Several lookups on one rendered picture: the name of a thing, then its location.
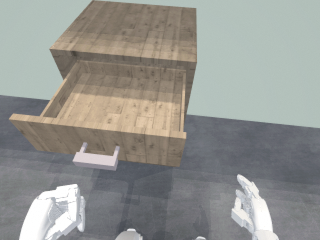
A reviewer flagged robot left hand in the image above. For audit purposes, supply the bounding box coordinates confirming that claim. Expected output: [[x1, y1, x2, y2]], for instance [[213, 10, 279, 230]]
[[19, 184, 86, 240]]

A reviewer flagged robot right forearm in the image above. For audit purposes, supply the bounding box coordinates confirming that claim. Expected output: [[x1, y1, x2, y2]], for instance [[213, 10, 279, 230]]
[[252, 230, 279, 240]]

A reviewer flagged handle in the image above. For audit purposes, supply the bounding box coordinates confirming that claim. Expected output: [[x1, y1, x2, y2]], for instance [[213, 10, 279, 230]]
[[73, 142, 120, 171]]

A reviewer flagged drawer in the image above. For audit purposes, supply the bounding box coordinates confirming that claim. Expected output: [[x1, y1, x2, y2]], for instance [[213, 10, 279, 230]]
[[9, 60, 187, 167]]

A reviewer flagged robot right hand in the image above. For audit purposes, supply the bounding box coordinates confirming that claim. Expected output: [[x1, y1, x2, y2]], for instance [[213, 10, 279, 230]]
[[231, 174, 273, 235]]

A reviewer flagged cabinet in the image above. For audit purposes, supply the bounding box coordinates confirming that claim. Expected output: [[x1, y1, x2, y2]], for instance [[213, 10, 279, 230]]
[[49, 0, 197, 167]]

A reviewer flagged left robot thigh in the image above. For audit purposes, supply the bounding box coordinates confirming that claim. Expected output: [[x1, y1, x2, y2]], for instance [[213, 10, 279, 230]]
[[115, 230, 143, 240]]

